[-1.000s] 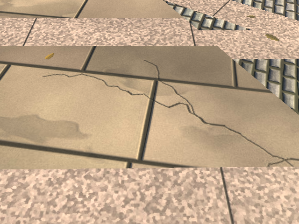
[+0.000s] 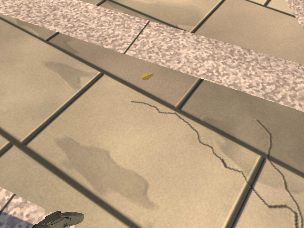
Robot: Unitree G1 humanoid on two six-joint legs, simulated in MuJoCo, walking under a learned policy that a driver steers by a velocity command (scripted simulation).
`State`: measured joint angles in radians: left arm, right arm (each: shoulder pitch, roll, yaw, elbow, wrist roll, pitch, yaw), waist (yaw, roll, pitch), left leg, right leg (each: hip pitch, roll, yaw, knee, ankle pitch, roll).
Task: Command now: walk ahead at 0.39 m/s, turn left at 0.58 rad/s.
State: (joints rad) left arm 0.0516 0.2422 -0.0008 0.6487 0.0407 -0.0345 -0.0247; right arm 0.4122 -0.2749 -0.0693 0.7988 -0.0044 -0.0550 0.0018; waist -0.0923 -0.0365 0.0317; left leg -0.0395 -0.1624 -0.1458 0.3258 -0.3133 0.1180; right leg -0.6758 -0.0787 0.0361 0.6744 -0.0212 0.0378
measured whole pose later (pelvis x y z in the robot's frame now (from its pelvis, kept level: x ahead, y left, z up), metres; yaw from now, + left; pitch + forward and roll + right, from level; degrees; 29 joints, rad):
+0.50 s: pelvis +0.14 -0.03 +0.00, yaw +11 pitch +0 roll -1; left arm 0.30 0.25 0.02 0.77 0.02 -0.01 0.00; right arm 0.18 -0.23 -0.02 0.72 -0.03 0.04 0.02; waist 0.04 0.01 0.01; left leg -0.33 -0.01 -0.02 0.60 -0.29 0.02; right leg -0.32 -0.01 -0.12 0.50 -0.19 -0.03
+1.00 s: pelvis +0.17 -0.01 +0.01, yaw +11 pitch -1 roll +0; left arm 0.27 0.21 0.03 0.96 0.01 0.00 0.02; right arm 0.25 -0.21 -0.01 0.91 -0.01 -0.01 -0.03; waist 0.01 0.00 0.02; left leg -0.16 -0.04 -0.02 0.42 -0.23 0.04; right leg -0.19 -0.01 -0.05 0.41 -0.19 -0.01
